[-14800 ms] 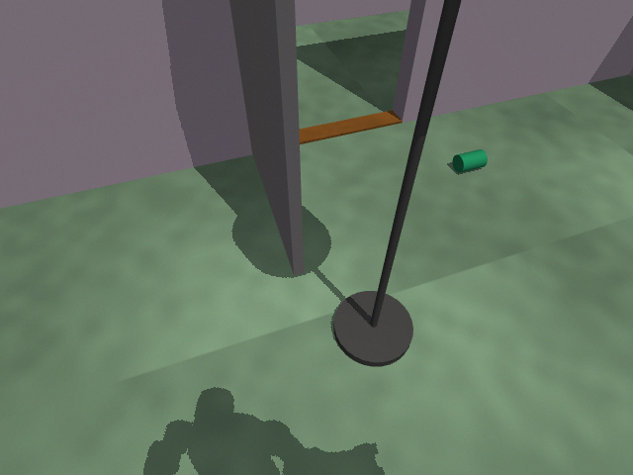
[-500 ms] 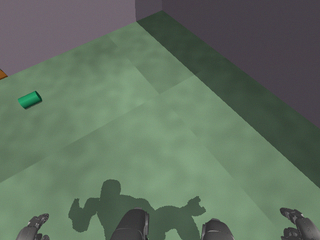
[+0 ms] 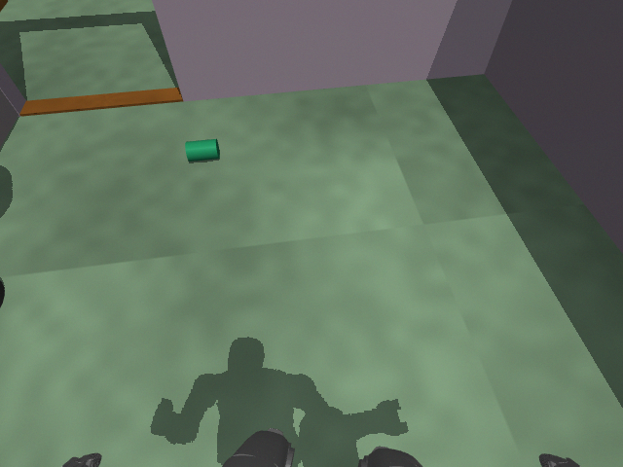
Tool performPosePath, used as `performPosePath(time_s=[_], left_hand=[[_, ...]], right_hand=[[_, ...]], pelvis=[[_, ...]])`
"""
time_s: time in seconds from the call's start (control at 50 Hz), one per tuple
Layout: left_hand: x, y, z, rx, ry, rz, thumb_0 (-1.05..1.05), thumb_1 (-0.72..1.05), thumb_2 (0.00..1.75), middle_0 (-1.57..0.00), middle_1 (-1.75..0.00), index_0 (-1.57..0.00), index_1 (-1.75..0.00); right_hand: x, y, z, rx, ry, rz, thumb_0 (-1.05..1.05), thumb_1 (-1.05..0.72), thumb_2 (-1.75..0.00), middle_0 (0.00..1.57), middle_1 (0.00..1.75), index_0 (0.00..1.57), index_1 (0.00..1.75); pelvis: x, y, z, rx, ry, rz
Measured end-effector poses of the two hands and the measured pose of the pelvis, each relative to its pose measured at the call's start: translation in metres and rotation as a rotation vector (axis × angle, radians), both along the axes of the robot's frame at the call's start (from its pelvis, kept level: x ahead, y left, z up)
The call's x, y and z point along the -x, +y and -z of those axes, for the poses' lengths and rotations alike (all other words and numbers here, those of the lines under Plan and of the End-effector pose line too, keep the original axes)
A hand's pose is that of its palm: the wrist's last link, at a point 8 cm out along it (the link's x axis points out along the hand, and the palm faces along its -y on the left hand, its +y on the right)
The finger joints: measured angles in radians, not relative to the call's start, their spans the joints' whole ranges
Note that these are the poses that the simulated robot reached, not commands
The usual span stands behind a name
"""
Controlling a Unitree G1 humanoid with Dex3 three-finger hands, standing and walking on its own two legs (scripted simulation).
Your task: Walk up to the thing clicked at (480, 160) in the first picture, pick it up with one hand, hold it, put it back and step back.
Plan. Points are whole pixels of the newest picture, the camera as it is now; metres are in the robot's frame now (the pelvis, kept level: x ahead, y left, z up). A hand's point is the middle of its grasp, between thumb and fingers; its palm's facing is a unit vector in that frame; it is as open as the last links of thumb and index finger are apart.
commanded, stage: walk up
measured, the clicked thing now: (202, 150) +1.42 +0.55 -0.70
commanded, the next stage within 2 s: stand in 1.14 s
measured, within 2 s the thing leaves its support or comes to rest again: neither
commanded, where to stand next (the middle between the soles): +0.09 +0.01 m, yaw +14 degrees
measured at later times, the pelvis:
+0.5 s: pelvis +0.01 +0.03 +0.00, yaw +11 degrees
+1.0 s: pelvis +0.02 +0.02 +0.02, yaw +16 degrees
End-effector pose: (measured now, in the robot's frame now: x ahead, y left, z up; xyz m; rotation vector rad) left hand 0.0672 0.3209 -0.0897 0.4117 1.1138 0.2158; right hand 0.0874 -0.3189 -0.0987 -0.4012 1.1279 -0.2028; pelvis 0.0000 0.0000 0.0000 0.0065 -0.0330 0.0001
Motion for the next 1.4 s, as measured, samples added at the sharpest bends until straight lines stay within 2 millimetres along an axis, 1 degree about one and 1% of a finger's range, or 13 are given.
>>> performPosePath(time_s=[0.06,0.12,0.18,0.28,0.36,0.42,0.54,0.64,0.74,0.86,1.06,1.24,1.4], left_hand=[[0.021,-0.005,-0.007,0.028,0.020,-0.059,0.00,0.90,0.89,-0.21,-0.30,-0.21,-0.30],[0.040,-0.001,-0.012,0.037,0.046,-0.097,0.00,0.90,0.89,-0.21,-0.30,-0.21,-0.30],[0.056,0.012,-0.010,0.037,0.070,-0.138,0.00,0.89,0.89,-0.21,-0.30,-0.21,-0.30],[0.071,0.041,0.010,0.037,0.095,-0.219,0.00,0.90,0.89,-0.21,-0.30,-0.21,-0.30],[0.069,0.047,0.013,0.048,0.093,-0.253,0.01,0.90,0.89,-0.20,-0.30,-0.20,-0.30],[0.067,0.046,0.014,0.056,0.076,-0.258,0.01,0.90,0.90,-0.20,-0.30,-0.20,-0.30],[0.073,0.031,0.015,0.049,0.072,-0.273,0.00,0.90,0.90,-0.20,-0.30,-0.20,-0.30],[0.080,0.016,0.010,0.064,0.082,-0.279,0.00,0.90,0.89,-0.20,-0.30,-0.20,-0.30],[0.073,0.014,0.010,0.084,0.067,-0.293,0.00,0.90,0.89,-0.20,-0.30,-0.20,-0.30],[0.056,0.018,0.008,0.094,0.028,-0.306,0.00,0.90,0.89,-0.20,-0.30,-0.20,-0.30],[0.044,0.019,0.004,0.103,0.012,-0.330,0.00,0.90,0.89,-0.20,-0.30,-0.20,-0.30],[0.052,0.011,0.003,0.111,0.078,-0.350,0.00,0.90,0.90,-0.20,-0.30,-0.20,-0.30],[0.053,-0.001,-0.002,0.111,0.129,-0.350,0.00,0.90,0.89,-0.20,-0.30,-0.20,-0.30]], right_hand=[[-0.023,0.008,-0.007,-0.012,-0.009,-0.064,0.01,-0.90,-0.90,0.20,0.30,0.21,0.30],[-0.044,0.017,-0.015,-0.018,-0.023,-0.116,0.01,-0.90,-0.90,0.20,0.30,0.21,0.30],[-0.062,0.029,-0.019,-0.010,-0.035,-0.152,0.01,-0.90,-0.90,0.20,0.30,0.21,0.30],[-0.080,0.052,-0.018,0.024,-0.075,-0.194,0.01,-0.90,-0.90,0.20,0.30,0.21,0.30],[-0.083,0.066,-0.022,0.024,-0.082,-0.215,0.01,-0.90,-0.90,0.20,0.30,0.21,0.30],[-0.084,0.071,-0.022,0.018,-0.081,-0.227,0.01,-0.90,-0.90,0.20,0.30,0.21,0.30],[-0.090,0.065,-0.011,-0.008,-0.069,-0.244,0.01,-0.90,-0.90,0.20,0.30,0.21,0.30],[-0.088,0.062,-0.006,-0.033,-0.029,-0.236,0.01,-0.90,-0.90,0.20,0.30,0.21,0.30],[-0.080,0.061,-0.002,-0.028,0.009,-0.232,0.01,-0.90,-0.90,0.20,0.30,0.21,0.30],[-0.077,0.065,-0.007,-0.027,0.054,-0.244,0.01,-0.90,-0.90,0.20,0.30,0.21,0.30],[-0.095,0.069,-0.017,-0.021,0.048,-0.265,0.01,-0.90,-0.90,0.20,0.30,0.21,0.30],[-0.111,0.071,-0.023,-0.035,0.047,-0.261,0.01,-0.90,-0.90,0.20,0.30,0.21,0.30],[-0.118,0.072,-0.020,-0.071,0.048,-0.227,0.01,-0.90,-0.90,0.20,0.30,0.21,0.30]], pelvis=[[-0.002,0.004,-0.011,-0.008,-0.006,-0.041],[-0.004,0.010,-0.017,-0.016,-0.002,-0.071],[-0.007,0.017,-0.016,-0.018,0.000,-0.097],[-0.010,0.034,-0.003,-0.029,-0.013,-0.128],[-0.010,0.037,-0.006,-0.002,-0.010,-0.161],[-0.010,0.036,-0.007,0.008,-0.004,-0.175],[-0.007,0.024,-0.003,0.026,0.002,-0.202],[-0.009,0.020,-0.008,0.007,-0.006,-0.226],[-0.011,0.024,-0.010,0.012,-0.014,-0.241],[-0.014,0.021,-0.015,0.025,-0.010,-0.260],[-0.018,0.018,-0.023,0.032,-0.003,-0.282],[-0.028,0.015,-0.030,0.025,0.001,-0.266],[-0.036,0.011,-0.036,0.017,0.000,-0.246]])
